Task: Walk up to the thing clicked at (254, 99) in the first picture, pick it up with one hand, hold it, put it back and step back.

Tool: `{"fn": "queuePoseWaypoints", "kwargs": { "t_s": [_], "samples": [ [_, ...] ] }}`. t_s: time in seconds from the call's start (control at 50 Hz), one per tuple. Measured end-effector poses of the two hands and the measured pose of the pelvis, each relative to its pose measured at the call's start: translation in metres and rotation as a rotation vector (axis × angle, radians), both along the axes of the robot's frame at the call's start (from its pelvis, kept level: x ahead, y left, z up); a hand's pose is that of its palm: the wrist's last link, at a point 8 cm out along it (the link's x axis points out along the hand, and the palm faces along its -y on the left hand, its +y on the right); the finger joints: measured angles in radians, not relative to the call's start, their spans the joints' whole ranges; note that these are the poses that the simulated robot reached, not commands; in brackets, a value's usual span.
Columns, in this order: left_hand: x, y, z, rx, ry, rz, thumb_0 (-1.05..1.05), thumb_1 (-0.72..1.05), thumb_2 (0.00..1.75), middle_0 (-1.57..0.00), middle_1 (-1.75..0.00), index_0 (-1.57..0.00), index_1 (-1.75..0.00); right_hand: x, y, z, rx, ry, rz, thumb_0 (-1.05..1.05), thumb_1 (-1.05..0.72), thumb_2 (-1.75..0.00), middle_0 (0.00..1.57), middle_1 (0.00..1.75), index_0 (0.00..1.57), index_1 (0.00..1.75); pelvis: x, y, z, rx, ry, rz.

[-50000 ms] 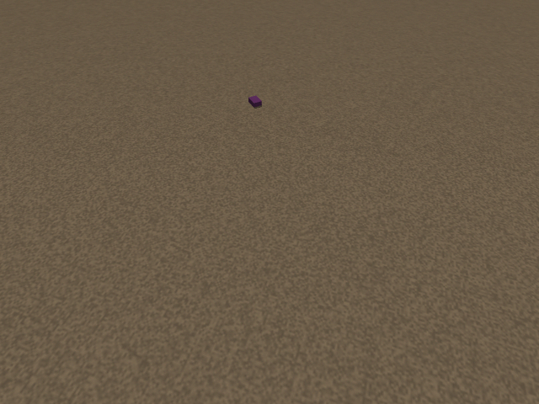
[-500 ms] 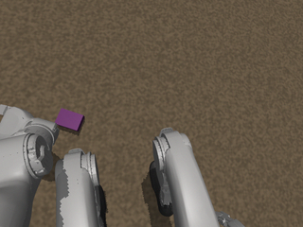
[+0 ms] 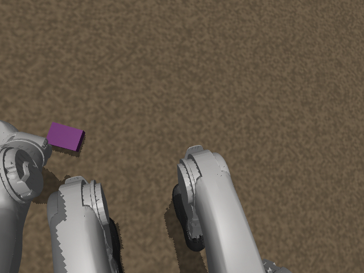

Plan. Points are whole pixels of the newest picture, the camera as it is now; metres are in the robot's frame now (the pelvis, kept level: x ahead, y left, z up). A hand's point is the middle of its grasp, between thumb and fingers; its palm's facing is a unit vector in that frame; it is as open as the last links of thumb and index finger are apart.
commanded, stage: rise first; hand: left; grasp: from above
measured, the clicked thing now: (65, 137) +0.46 +0.19 -0.33
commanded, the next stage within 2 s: approach in 0.46 s
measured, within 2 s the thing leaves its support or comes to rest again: neither
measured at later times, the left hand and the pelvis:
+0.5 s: hand (31, 135) +0.45 +0.23 -0.21, palm faces -0.15 -0.43 -0.89, open 13.1 cm; pelvis +0.00 +0.00 -0.01, yaw -2 degrees
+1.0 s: hand (57, 123) +0.47 +0.18 -0.23, palm faces -0.18 -0.42 -0.89, open 13.8 cm; pelvis +0.00 +0.00 -0.01, yaw -4 degrees
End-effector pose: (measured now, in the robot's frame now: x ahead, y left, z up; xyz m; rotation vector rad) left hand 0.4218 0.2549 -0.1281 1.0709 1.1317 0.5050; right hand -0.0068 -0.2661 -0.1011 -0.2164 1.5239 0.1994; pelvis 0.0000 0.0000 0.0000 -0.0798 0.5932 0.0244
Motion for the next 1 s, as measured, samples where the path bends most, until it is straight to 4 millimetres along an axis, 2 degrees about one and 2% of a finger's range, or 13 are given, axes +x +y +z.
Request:
{"fn": "queuePoseWaypoints", "kwargs": {
  "t_s": [0.18,0.38,0.5,0.7,0.78,0.92,1.0],
  "samples": [
    [0.011,-0.006,-0.008,0.001,-0.035,-0.061,0.0,-0.38,0.86,-0.23,-0.95,-0.25,-0.93,-0.013,0.002,0.011,-0.03,0.019,-0.012,0.0,-0.92,-0.91,0.19,0.3,0.2,0.29,-0.002,0.003,-0.004,-0.028,-0.012,-0.002],
    [0.017,-0.016,-0.016,0.001,-0.036,-0.028,0.0,-0.39,0.86,-0.24,-0.94,-0.25,-0.94,-0.028,0.005,0.018,0.003,0.08,-0.005,0.0,-0.92,-0.91,0.19,0.3,0.2,0.29,-0.001,0.002,-0.002,-0.036,-0.011,-0.008],
    [0.025,-0.017,-0.022,0.005,-0.052,-0.038,0.0,-0.38,0.86,-0.24,-0.94,-0.26,-0.93,-0.031,0.007,0.016,0.019,0.092,0.001,0.0,-0.92,-0.91,0.19,0.3,0.2,0.29,-0.003,0.002,-0.005,-0.042,-0.019,-0.012],
    [0.021,-0.013,-0.027,0.025,-0.017,-0.072,0.0,-0.42,0.88,-0.18,-1.01,-0.21,-0.99,-0.03,0.012,0.013,0.041,0.086,0.012,0.0,-0.92,-0.9,0.19,0.3,0.2,0.29,-0.003,0.003,-0.009,-0.046,-0.024,-0.012],
    [0.028,-0.025,-0.031,0.001,-0.027,-0.113,0.0,-0.44,0.91,-0.15,-1.07,-0.18,-1.04,-0.027,0.013,0.015,0.036,0.078,0.025,0.0,-0.92,-0.9,0.19,0.3,0.2,0.29,-0.003,0.003,-0.01,-0.047,-0.022,-0.011],
    [0.05,-0.062,-0.037,-0.029,-0.078,-0.206,0.0,-0.49,0.95,-0.11,-1.11,-0.14,-1.09,-0.028,0.011,0.028,0.0,0.069,0.027,0.0,-0.92,-0.9,0.19,0.3,0.2,0.29,-0.002,0.003,-0.009,-0.065,-0.03,-0.015],
    [0.049,-0.068,-0.041,-0.014,-0.078,-0.173,0.0,-0.52,0.95,-0.1,-1.11,-0.13,-1.09,-0.034,0.009,0.035,-0.007,0.081,0.022,-0.01,-0.92,-0.9,0.19,0.3,0.2,0.29,0.0,0.003,-0.009,-0.076,-0.049,-0.014]
  ]
}}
